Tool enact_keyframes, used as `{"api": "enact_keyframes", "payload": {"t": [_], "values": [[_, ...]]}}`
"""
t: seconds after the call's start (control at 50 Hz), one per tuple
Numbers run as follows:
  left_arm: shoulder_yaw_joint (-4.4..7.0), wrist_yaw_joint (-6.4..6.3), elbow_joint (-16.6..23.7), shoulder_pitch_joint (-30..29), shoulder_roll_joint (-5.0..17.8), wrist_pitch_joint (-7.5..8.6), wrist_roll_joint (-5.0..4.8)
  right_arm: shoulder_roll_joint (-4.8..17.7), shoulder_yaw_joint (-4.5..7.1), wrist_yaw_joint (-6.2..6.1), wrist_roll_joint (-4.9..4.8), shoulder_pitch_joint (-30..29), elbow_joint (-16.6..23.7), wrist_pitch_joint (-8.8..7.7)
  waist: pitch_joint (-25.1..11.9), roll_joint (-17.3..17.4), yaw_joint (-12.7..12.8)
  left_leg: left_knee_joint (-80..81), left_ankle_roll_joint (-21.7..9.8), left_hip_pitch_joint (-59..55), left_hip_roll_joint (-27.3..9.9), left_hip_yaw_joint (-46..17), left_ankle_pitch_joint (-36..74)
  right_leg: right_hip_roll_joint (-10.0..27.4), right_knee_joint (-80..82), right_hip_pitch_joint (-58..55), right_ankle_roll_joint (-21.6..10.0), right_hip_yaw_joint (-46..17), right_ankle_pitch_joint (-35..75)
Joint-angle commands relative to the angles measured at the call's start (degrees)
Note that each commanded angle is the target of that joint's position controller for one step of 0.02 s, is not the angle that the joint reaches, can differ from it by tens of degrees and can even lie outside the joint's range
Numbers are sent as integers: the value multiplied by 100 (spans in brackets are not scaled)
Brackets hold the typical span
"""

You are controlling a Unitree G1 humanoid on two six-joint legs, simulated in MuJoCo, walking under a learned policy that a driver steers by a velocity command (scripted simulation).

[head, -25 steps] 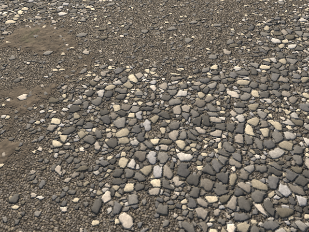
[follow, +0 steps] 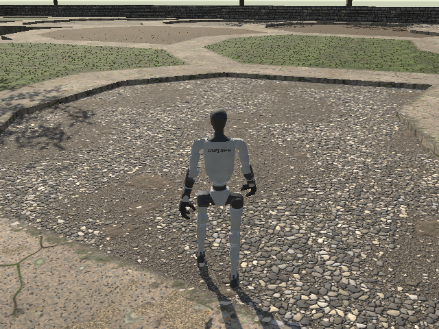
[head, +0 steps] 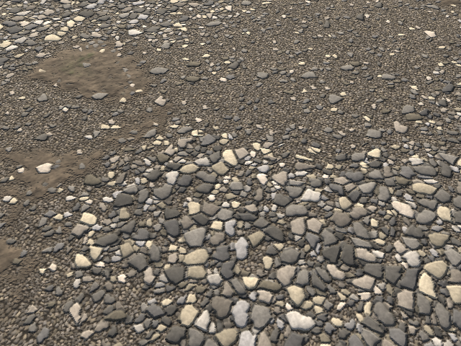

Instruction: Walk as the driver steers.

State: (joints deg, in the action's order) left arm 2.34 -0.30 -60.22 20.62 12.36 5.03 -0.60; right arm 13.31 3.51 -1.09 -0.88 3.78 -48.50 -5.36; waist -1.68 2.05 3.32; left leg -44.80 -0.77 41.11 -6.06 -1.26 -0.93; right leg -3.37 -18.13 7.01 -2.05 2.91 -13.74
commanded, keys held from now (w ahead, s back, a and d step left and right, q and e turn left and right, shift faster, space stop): w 1.00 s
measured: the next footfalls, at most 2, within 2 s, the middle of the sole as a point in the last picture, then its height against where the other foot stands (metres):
left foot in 0.16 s outside the picture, level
right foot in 0.72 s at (286, 331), level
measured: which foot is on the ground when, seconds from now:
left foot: up 0.00-0.14, down 0.16-0.74, up 0.76-1.00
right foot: down 0.00-0.16, up 0.18-0.70, down 0.72-1.00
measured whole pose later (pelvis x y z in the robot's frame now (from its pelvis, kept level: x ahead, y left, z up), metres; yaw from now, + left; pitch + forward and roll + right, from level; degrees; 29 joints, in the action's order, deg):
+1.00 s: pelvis +0.54 -0.02 +0.01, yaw +0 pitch +2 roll -1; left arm 3.4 0.8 -57.0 18.4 12.5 5.2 0.2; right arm 15.0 4.9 -1.0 -0.6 7.6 -52.9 -4.5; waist -0.2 2.1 2.5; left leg -54.0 -1.5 39.8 -8.3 -2.2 -6.0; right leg -3.7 -14.6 7.5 -3.9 3.4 -8.9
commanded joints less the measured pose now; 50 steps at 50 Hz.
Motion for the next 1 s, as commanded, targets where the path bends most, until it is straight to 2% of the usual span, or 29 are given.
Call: {"api": "enact_keyframes", "payload": {"t": [0.02,0.1,0.12,0.14,0.16,0.18,0.2,0.22,0.24,0.26,0.28,0.32,0.36,0.42,0.5,0.62,0.66,0.7,0.72,0.74,0.76,0.78,0.8,0.82,0.84,0.88,0.9,0.94,1.0], "values": [[236,-63,318,-220,979,63,-153,181,-18,123,-34,-208,282,34,452,-446,-217,928,-109,-686,55,-38,449,1698,944,372,-1020,-935,1484],[305,-21,196,106,1041,-58,-123,411,39,216,-18,-604,461,-35,475,-420,-173,1416,-367,-797,208,107,-304,1856,441,-465,-823,-989,1537],[304,-14,218,52,1051,-86,-101,512,98,217,-7,-329,389,-46,269,-474,-355,1538,-441,-1344,366,272,-479,1724,40,-477,-728,-864,2200],[264,-10,250,16,952,-104,-77,731,223,201,8,415,148,-55,-205,-396,-672,1559,-565,-2407,484,357,-395,1424,-831,-305,-592,-608,2972],[184,-16,407,-78,781,-98,0,1153,370,166,34,1572,-125,-65,-1005,32,-1074,1445,-890,-4135,-222,-490,-11,1015,-2499,681,-345,-229,2359],[-12,30,477,438,172,30,17,1685,483,196,47,2205,-305,-40,-1723,1538,-953,2106,-1792,-6183,-1506,-3013,-777,61,-4747,2981,45,-15,-601],[85,69,415,296,586,158,-39,1231,350,210,28,2318,-287,-44,-1946,1230,-1032,2581,-1824,-6343,-1617,-3962,-1401,156,-5648,3724,-24,-889,-1801],[180,75,550,-188,925,217,-146,1010,267,202,21,1734,-173,-73,-1161,818,-925,2654,-1559,-5660,-1468,-3205,-1311,443,-5835,4137,-129,-910,-1392],[186,30,636,-509,918,207,-145,859,208,199,44,1197,-33,-76,-727,318,-735,2771,-1404,-4815,-1252,-2480,-844,759,-5586,3952,-149,-741,-831],[213,-20,672,-675,843,166,-67,706,165,224,78,867,-7,-84,-409,54,-564,2965,-1332,-4059,-1074,-2044,-381,929,-5219,3667,-132,-684,-496],[237,-46,669,-601,761,91,-39,551,119,240,112,716,-25,-101,-310,117,-359,3148,-1243,-3603,-896,-1696,-182,1076,-4925,3286,-141,-716,-298],[234,-51,635,-455,547,-26,-42,519,116,242,107,866,-146,-124,-235,212,-226,3418,-1259,-3288,-777,-1359,-34,1119,-4543,3019,-134,-659,-103],[252,-64,731,-713,530,-61,-15,693,160,176,90,1100,-268,-132,-77,153,-234,3607,-1277,-3288,-761,-1129,97,1138,-4063,3272,-67,-635,340],[261,-47,923,-1304,494,-68,32,754,167,80,70,1375,-409,-92,115,85,-349,3755,-1208,-3396,-715,-835,202,1119,-3184,3575,55,-617,1161],[212,21,1117,-2012,402,-48,-11,759,149,42,25,1705,-589,-77,323,179,-561,3786,-1027,-3438,-527,-381,134,931,-2080,3304,75,-444,1994],[136,192,1473,-2846,439,21,-78,848,188,33,-20,2155,-910,16,693,249,-797,3425,-982,-4263,-852,-351,256,769,-1253,3308,-73,-293,1472],[168,246,1498,-2682,548,67,-81,929,226,16,-39,2084,-951,63,591,345,-634,3093,-893,-4471,-954,-360,895,657,-1074,2895,-218,-197,1019],[338,229,1189,-1590,847,98,-49,958,225,8,-55,1820,-900,108,-38,387,-37,1927,-699,-4327,-685,-80,2659,291,-864,1264,-442,108,963],[492,190,878,-458,1206,103,-12,802,158,11,-12,1719,-801,112,-782,182,402,571,-501,-3453,-383,159,2355,663,-1091,-488,-707,-323,1185],[636,153,714,439,1771,60,72,255,-16,65,28,2267,-711,19,-1743,-1041,369,-1815,-56,-1041,467,480,131,2194,-921,-2959,-1556,-2722,510],[511,164,682,516,1470,29,10,218,-50,114,-12,2263,-786,-131,-2207,-1599,348,-2895,-65,-172,840,-319,-3080,2661,1,-3245,-1793,-4434,-60],[397,165,748,48,1129,31,-18,699,93,141,-161,1763,-647,-220,-1433,-1285,303,-3366,-191,383,459,-542,-2875,2446,86,-2603,-1492,-3749,-369],[328,160,906,-490,918,30,-10,797,107,119,-196,1322,-518,-242,-830,-917,162,-3236,-272,395,147,-342,-2360,2235,210,-1704,-1289,-2940,-127],[249,205,953,-910,692,41,48,754,141,58,-97,1020,-476,-199,-294,-433,-21,-2843,-307,135,-65,-227,-1893,1927,469,-731,-1094,-2308,301],[225,210,964,-1094,620,81,103,644,174,16,-61,1199,-485,-121,-208,-726,-279,-2496,-299,-241,-250,-298,-1593,1825,639,-203,-1090,-1988,542],[205,222,879,-1033,534,112,80,431,167,-3,-41,1413,-549,17,-53,-739,-435,-2141,-251,-622,-339,-280,-1405,1641,919,323,-1111,-1600,777],[226,192,825,-938,637,126,86,384,170,-18,-37,1345,-528,56,34,-659,-469,-1968,-209,-557,-348,-232,-1262,1606,1012,418,-1133,-1452,937],[261,117,744,-696,824,134,86,442,194,-24,20,925,-369,79,212,-511,-410,-1361,-89,-119,-366,-212,-731,1634,1107,312,-1169,-1277,1415],[251,31,649,-403,853,91,63,375,174,28,60,360,-180,59,292,-501,-282,-334,-10,35,-285,-140,186,1498,1138,120,-1031,-929,1743]]}}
